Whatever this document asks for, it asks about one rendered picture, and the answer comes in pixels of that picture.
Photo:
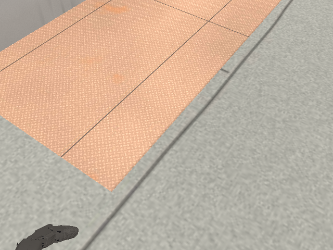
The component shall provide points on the robot left hand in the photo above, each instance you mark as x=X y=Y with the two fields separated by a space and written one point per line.
x=46 y=236

